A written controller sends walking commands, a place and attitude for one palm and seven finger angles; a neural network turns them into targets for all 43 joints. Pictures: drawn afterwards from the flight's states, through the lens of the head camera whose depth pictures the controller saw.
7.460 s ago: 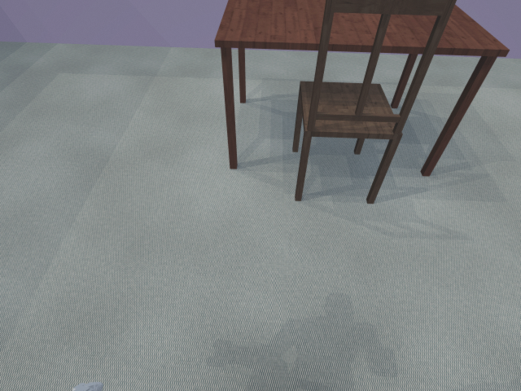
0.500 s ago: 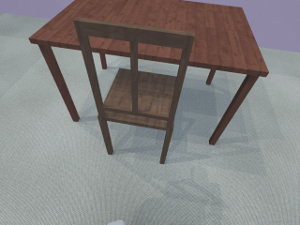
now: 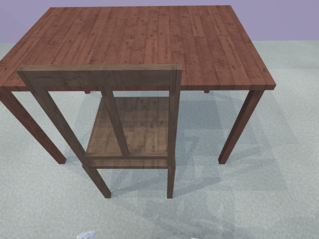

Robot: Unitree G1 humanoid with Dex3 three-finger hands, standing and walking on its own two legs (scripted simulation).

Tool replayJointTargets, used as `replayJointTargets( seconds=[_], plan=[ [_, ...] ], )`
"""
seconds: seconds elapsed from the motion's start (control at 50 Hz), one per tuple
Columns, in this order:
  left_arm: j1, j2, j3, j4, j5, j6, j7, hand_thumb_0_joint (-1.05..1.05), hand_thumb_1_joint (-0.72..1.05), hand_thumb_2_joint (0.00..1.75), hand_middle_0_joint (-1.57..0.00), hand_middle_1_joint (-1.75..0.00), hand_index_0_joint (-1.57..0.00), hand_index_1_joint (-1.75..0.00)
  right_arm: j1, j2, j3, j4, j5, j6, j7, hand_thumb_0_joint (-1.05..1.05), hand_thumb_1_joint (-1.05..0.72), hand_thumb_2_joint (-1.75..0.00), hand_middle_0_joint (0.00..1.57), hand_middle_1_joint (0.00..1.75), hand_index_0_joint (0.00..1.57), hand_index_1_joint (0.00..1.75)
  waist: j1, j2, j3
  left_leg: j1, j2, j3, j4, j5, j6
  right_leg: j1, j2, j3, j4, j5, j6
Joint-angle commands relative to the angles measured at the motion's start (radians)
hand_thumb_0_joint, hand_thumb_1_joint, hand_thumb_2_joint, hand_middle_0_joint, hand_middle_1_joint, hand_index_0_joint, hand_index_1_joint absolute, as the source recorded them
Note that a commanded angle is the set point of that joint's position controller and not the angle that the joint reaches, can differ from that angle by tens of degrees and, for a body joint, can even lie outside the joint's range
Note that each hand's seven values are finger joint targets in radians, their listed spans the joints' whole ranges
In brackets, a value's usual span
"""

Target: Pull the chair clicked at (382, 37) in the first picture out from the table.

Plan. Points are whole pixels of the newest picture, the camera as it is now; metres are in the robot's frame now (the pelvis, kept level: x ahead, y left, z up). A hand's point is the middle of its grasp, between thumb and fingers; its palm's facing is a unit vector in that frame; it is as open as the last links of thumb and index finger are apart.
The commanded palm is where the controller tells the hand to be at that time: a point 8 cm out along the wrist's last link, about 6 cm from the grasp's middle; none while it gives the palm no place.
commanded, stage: come to a stop and stand still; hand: left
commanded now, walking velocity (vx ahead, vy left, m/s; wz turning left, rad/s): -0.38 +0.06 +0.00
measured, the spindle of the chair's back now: (117, 126) +0.46 +0.16 -0.04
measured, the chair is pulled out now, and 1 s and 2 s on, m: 0.00 0.00 0.00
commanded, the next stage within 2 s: look again from close up in 1.98 s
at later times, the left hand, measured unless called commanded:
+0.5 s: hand out of the picture +0.03 +0.25 -0.17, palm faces +0.08 -0.98 -0.20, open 7.4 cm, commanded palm none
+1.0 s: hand out of the picture -0.02 +0.17 -0.16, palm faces +0.00 -0.98 -0.21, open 7.3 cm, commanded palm none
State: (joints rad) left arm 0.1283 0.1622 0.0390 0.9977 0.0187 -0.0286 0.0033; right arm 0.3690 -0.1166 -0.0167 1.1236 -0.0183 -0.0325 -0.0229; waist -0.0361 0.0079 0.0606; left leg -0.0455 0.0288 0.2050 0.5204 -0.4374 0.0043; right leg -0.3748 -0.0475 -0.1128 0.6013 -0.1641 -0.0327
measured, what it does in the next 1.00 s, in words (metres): steps on the spot: left foot, then right foot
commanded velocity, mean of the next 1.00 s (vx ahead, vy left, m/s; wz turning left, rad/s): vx -0.03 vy -0.03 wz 0.00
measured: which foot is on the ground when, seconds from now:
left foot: down 0.00-0.00, up 0.02-0.38, down 0.40-1.00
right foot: down 0.00-0.40, up 0.42-0.80, down 0.82-1.00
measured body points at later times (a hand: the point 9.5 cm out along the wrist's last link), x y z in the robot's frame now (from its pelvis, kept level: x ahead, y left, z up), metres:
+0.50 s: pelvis -0.01 +0.05 +0.01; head -0.01 +0.08 +0.46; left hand +0.03 +0.30 -0.15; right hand +0.06 -0.18 -0.12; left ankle -0.01 +0.15 -0.73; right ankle +0.02 -0.09 -0.69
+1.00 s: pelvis -0.02 +0.00 +0.02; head -0.02 -0.02 +0.46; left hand -0.02 +0.22 -0.14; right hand -0.06 -0.20 -0.16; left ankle -0.01 +0.15 -0.73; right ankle -0.09 -0.08 -0.73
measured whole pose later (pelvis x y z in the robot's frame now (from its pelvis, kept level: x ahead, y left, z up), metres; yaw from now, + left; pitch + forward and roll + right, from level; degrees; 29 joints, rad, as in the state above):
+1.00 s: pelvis -0.02 +0.00 +0.02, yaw -1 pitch -1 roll +1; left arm 0.27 0.13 0.00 1.15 0.00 0.00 0.03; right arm 0.30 -0.14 -0.01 1.16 -0.01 0.02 -0.03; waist -0.03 0.03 0.02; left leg -0.20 0.05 0.04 0.42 -0.20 -0.04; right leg -0.09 0.01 -0.05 0.43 -0.32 -0.04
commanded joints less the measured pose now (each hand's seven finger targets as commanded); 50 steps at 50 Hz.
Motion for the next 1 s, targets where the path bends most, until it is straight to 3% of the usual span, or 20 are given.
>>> replayJointTargets(
  seconds=[0.0, 0.02, 0.06, 0.08, 0.12, 0.26, 0.32, 0.34, 0.36, 0.38, 0.4, 0.42, 0.46, 0.54, 0.6, 0.68, 0.76, 0.82, 0.86, 0.98],
  plan=[
    [0.291, 0.213, 0.026, 0.057, -0.009, -0.018, 0.034, 0.00, 0.90, 0.90, -0.20, -0.30, -0.20, -0.30, 0.040, -0.085, -0.029, -0.053, 0.034, 0.010, -0.018, 0.00, -0.90, -0.90, 0.20, 0.30, 0.20, 0.30, 0.088, -0.198, -0.277, -0.274, -0.006, -0.159, 0.464, -0.219, -0.030, 0.464, -0.383, 0.356, -0.122, 1.233, -0.256],
    [0.237, 0.190, 0.023, 0.041, -0.007, -0.009, 0.041, 0.00, 0.90, 0.90, -0.20, -0.30, -0.20, -0.30, 0.007, -0.087, -0.035, -0.067, 0.033, 0.027, -0.023, 0.00, -0.90, -0.90, 0.20, 0.30, 0.20, 0.30, 0.079, -0.206, -0.225, -0.279, -0.001, -0.205, 0.504, -0.224, -0.025, 0.371, -0.376, 0.338, -0.144, 1.159, -0.263],
    [0.141, 0.168, 0.023, 0.010, 0.000, 0.010, 0.052, 0.00, 0.90, 0.90, -0.20, -0.30, -0.20, -0.30, -0.031, -0.077, -0.037, -0.062, 0.028, 0.050, -0.022, 0.00, -0.90, -0.90, 0.20, 0.30, 0.20, 0.30, 0.056, -0.078, -0.157, -0.319, 0.004, -0.230, 0.548, -0.171, -0.029, 0.288, -0.333, 0.278, -0.168, 0.950, -0.231],
    [0.116, 0.164, 0.026, 0.001, 0.002, 0.015, 0.054, 0.00, 0.90, 0.90, -0.20, -0.30, -0.20, -0.30, -0.037, -0.072, -0.039, -0.061, 0.024, 0.062, -0.019, 0.00, -0.90, -0.90, 0.20, 0.30, 0.20, 0.30, 0.046, -0.064, -0.140, -0.318, 0.001, -0.228, 0.543, -0.150, -0.035, 0.245, -0.314, 0.253, -0.182, 0.888, -0.209],
    [0.078, 0.157, 0.039, -0.021, 0.007, 0.025, 0.057, 0.00, 0.90, 0.90, -0.20, -0.30, -0.20, -0.30, -0.019, -0.063, -0.046, -0.065, 0.019, 0.079, -0.014, 0.00, -0.90, -0.90, 0.20, 0.30, 0.20, 0.30, 0.034, -0.076, -0.143, -0.318, -0.006, -0.215, 0.530, -0.107, -0.045, 0.207, -0.297, 0.208, -0.204, 0.766, -0.199],
    [0.051, 0.190, 0.049, -0.056, 0.018, 0.046, 0.046, 0.00, 0.90, 0.90, -0.20, -0.30, -0.20, -0.30, -0.074, -0.086, -0.050, -0.134, 0.013, 0.077, 0.001, 0.00, -0.90, -0.90, 0.20, 0.30, 0.20, 0.30, 0.041, -0.200, -0.150, -0.283, -0.016, -0.187, 0.331, -0.032, -0.048, 0.168, -0.244, 0.208, -0.231, 0.446, -0.166],
    [0.046, 0.189, 0.048, -0.050, 0.011, 0.053, 0.040, 0.00, 0.90, 0.90, -0.20, -0.30, -0.20, -0.30, -0.020, -0.084, -0.043, -0.122, 0.012, 0.061, 0.002, 0.00, -0.90, -0.90, 0.20, 0.30, 0.20, 0.30, 0.011, -0.192, -0.155, -0.128, -0.025, -0.148, 0.056, 0.148, -0.036, 0.094, -0.185, 0.183, -0.209, 0.124, -0.098],
    [0.049, 0.172, 0.041, -0.052, 0.004, 0.058, 0.037, 0.00, 0.90, 0.90, -0.20, -0.30, -0.20, -0.30, -0.001, -0.096, -0.040, -0.117, 0.011, 0.051, 0.004, 0.00, -0.90, -0.90, 0.20, 0.30, 0.20, 0.30, -0.002, -0.154, -0.125, -0.052, -0.012, -0.160, -0.071, 0.224, -0.028, 0.017, -0.153, 0.174, -0.179, -0.040, -0.056],
    [0.073, 0.122, 0.027, -0.057, -0.004, 0.063, 0.032, 0.00, 0.90, 0.90, -0.20, -0.30, -0.20, -0.30, -0.013, -0.146, -0.046, -0.124, 0.005, 0.039, 0.005, 0.00, -0.90, -0.90, 0.20, 0.30, 0.20, 0.30, 0.007, 0.034, -0.088, -0.059, 0.097, -0.303, -0.199, 0.164, 0.003, -0.060, -0.072, 0.134, -0.074, -0.198, -0.008],
    [0.087, 0.073, 0.016, -0.065, -0.010, 0.067, 0.029, 0.00, 0.90, 0.90, -0.20, -0.30, -0.20, -0.30, -0.060, -0.212, -0.049, -0.161, -0.008, 0.032, 0.003, 0.00, -0.90, -0.90, 0.20, 0.30, 0.20, 0.30, 0.018, 0.267, -0.025, -0.231, 0.289, -0.547, -0.346, 0.095, 0.073, -0.067, 0.019, 0.065, 0.060, -0.315, 0.046],
    [0.073, 0.100, 0.021, -0.058, -0.001, 0.079, 0.029, 0.00, 0.90, 0.90, -0.20, -0.30, -0.20, -0.30, -0.134, -0.240, -0.050, -0.181, -0.013, 0.035, -0.007, 0.00, -0.90, -0.90, 0.20, 0.30, 0.20, 0.30, 0.019, 0.266, 0.018, -0.366, 0.344, -0.618, -0.412, -0.006, 0.124, -0.028, 0.027, 0.128, 0.190, -0.338, 0.054],
    [0.083, 0.111, 0.027, -0.045, 0.003, 0.081, 0.025, 0.00, 0.90, 0.90, -0.20, -0.30, -0.20, -0.30, -0.175, -0.233, -0.044, -0.183, -0.016, 0.033, -0.014, 0.00, -0.90, -0.90, 0.20, 0.30, 0.20, 0.30, 0.042, 0.244, 0.041, -0.393, 0.319, -0.601, -0.416, -0.048, 0.144, -0.017, 0.030, 0.166, 0.266, -0.314, 0.046],
    [0.149, 0.112, 0.034, 0.003, 0.004, 0.073, 0.011, 0.00, 0.90, 0.90, -0.20, -0.30, -0.20, -0.30, -0.225, -0.199, -0.030, -0.181, -0.012, 0.029, -0.019, 0.00, -0.90, -0.90, 0.20, 0.30, 0.20, 0.30, 0.077, 0.150, 0.052, -0.325, 0.236, -0.464, -0.380, -0.014, 0.120, -0.052, 0.041, 0.174, 0.358, -0.219, 0.050],
    [0.181, 0.099, 0.026, 0.033, 0.001, 0.064, 0.008, 0.00, 0.90, 0.90, -0.20, -0.30, -0.20, -0.30, -0.150, -0.182, -0.032, -0.151, -0.002, 0.020, -0.026, 0.00, -0.90, -0.90, 0.20, 0.30, 0.20, 0.30, 0.045, 0.125, 0.001, -0.147, 0.215, -0.365, -0.338, 0.217, 0.123, -0.084, 0.031, 0.155, 0.348, -0.188, 0.074],
    [0.149, 0.089, 0.015, 0.029, 0.000, 0.064, 0.010, 0.00, 0.90, 0.90, -0.20, -0.30, -0.20, -0.30, -0.075, -0.192, -0.040, -0.117, -0.005, 0.023, -0.030, 0.00, -0.90, -0.90, 0.20, 0.30, 0.20, 0.30, 0.007, 0.136, -0.021, -0.047, 0.241, -0.389, -0.297, 0.380, 0.147, -0.071, 0.018, 0.128, 0.245, -0.256, 0.075],
    [0.152, 0.055, -0.002, 0.045, -0.007, 0.061, 0.011, 0.00, 0.90, 0.90, -0.20, -0.30, -0.20, -0.30, -0.042, -0.215, -0.047, -0.086, -0.006, 0.030, -0.032, 0.00, -0.90, -0.90, 0.20, 0.30, 0.20, 0.30, -0.008, 0.152, -0.072, 0.002, 0.248, -0.407, -0.252, 0.485, 0.160, 0.015, 0.020, 0.102, 0.086, -0.310, 0.062],
    [0.248, 0.045, -0.009, 0.104, -0.011, 0.044, 0.020, 0.00, 0.90, 0.90, -0.20, -0.30, -0.20, -0.30, -0.058, -0.191, -0.043, -0.059, 0.006, 0.030, -0.028, 0.00, -0.90, -0.90, 0.20, 0.30, 0.20, 0.30, 0.037, 0.135, -0.109, -0.050, 0.183, -0.348, -0.173, 0.475, 0.106, 0.198, 0.024, 0.064, -0.215, -0.088, 0.050],
    [0.227, 0.107, -0.015, 0.126, -0.012, 0.021, 0.033, 0.00, 0.90, 0.90, -0.20, -0.30, -0.20, -0.30, -0.060, -0.093, -0.018, -0.046, 0.020, 0.025, -0.014, 0.00, -0.90, -0.90, 0.20, 0.30, 0.20, 0.30, 0.022, -0.016, -0.045, -0.193, 0.060, -0.231, -0.109, 0.275, 0.001, 0.272, -0.137, 0.213, -0.322, 0.097, -0.009],
    [0.214, 0.106, -0.014, 0.137, -0.013, 0.010, 0.033, 0.00, 0.90, 0.90, -0.20, -0.30, -0.20, -0.30, -0.074, -0.079, -0.007, -0.036, 0.006, 0.032, -0.012, 0.00, -0.90, -0.90, 0.20, 0.30, 0.20, 0.30, 0.024, -0.187, -0.007, -0.164, 0.030, -0.196, -0.101, 0.280, -0.016, 0.210, -0.129, 0.212, -0.313, 0.224, -0.029],
    [0.206, 0.063, -0.022, 0.138, -0.019, 0.015, 0.040, 0.00, 0.90, 0.90, -0.20, -0.30, -0.20, -0.30, -0.026, -0.082, -0.005, 0.023, 0.007, 0.038, -0.015, 0.00, -0.90, -0.90, 0.20, 0.30, 0.20, 0.30, 0.020, -0.058, 0.052, -0.102, 0.058, -0.211, -0.133, 0.352, -0.015, 0.149, -0.070, 0.176, -0.324, 0.045, -0.010]
  ],
)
